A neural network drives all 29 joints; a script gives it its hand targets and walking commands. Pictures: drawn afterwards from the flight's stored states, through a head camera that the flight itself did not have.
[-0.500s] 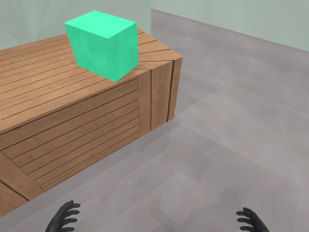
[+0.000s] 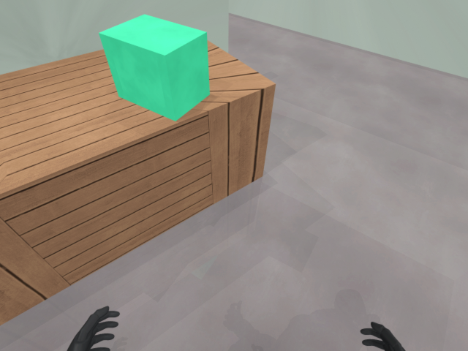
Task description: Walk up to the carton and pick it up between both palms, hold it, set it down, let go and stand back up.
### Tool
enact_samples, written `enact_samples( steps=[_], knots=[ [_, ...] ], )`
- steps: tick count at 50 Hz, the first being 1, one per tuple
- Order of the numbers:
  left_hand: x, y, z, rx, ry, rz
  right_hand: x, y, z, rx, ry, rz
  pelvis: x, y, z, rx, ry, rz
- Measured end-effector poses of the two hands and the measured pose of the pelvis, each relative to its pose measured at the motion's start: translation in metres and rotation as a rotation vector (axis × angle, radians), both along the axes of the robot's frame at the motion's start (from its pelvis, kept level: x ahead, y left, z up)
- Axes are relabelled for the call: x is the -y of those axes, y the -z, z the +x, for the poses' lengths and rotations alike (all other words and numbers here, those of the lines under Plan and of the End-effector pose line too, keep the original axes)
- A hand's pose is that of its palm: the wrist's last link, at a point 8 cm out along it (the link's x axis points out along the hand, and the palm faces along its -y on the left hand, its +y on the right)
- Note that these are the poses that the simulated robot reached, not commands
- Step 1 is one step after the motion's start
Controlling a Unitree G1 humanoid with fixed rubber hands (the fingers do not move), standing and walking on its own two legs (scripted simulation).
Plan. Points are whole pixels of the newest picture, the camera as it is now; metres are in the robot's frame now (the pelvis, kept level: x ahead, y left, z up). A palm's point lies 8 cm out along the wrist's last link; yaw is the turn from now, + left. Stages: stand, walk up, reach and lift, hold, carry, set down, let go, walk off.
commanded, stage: walk up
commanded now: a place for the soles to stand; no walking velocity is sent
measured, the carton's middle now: (159, 66) +1.06 +0.28 -0.04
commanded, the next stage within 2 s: none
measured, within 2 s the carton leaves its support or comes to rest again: neither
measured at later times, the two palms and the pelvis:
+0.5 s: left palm out of the picture +0.15 +0.38 -0.08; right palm (372, 316) +0.20 -0.23 -0.05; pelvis +0.08 +0.07 +0.01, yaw +13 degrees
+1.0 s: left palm (60, 315) +0.21 +0.31 -0.06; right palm (356, 235) +0.39 -0.28 -0.10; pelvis +0.22 -0.01 +0.00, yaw +20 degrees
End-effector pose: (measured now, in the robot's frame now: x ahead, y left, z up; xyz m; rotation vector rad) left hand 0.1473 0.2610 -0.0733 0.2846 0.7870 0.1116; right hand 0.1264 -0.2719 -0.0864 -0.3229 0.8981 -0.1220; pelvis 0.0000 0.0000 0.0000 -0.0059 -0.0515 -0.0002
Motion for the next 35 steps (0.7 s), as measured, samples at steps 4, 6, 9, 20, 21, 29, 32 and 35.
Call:
enact_samples(
  steps=[4, 6, 9, 20, 21, 29, 32, 35],
  knots=[
    [-0.017, -0.003, -0.009, 0.014, -0.021, 0.017, 0.003, -0.004, 0.006, -0.03, -0.042, -0.019, -0.004, -0.001, 0.005, -0.009, -0.021, 0.005],
    [-0.031, -0.002, -0.017, 0.006, -0.044, 0.03, 0.003, -0.008, 0.017, -0.038, -0.083, -0.044, -0.01, -0.001, 0.008, -0.012, -0.037, 0.003],
    [-0.056, 0.004, -0.03, -0.022, -0.075, 0.037, -0.002, -0.016, 0.035, -0.048, -0.146, -0.086, -0.022, 0.001, 0.014, -0.01, -0.067, -0.014],
    [-0.113, 0.014, -0.014, -0.058, -0.12, 0.015, -0.038, -0.034, 0.064, -0.078, -0.198, -0.166, -0.067, -0.002, 0.056, -0.007, -0.184, -0.035],
    [-0.115, 0.012, -0.01, -0.062, -0.12, 0.015, -0.039, -0.036, 0.066, -0.081, -0.199, -0.169, -0.068, -0.004, 0.06, -0.005, -0.188, -0.034],
    [-0.116, 0.005, 0.021, -0.072, -0.155, 0.028, -0.035, -0.029, 0.095, -0.127, -0.228, -0.172, -0.064, -0.006, 0.097, 0.002, -0.249, -0.011],
    [-0.11, 0.002, 0.039, -0.063, -0.166, 0.044, -0.028, -0.022, 0.114, -0.124, -0.233, -0.165, -0.056, -0.004, 0.114, 0.007, -0.26, 0.012],
    [-0.102, -0.004, 0.065, -0.041, -0.17, 0.067, -0.018, -0.013, 0.135, -0.122, -0.236, -0.151, -0.044, -0.001, 0.133, 0.002, -0.273, 0.032]
  ],
)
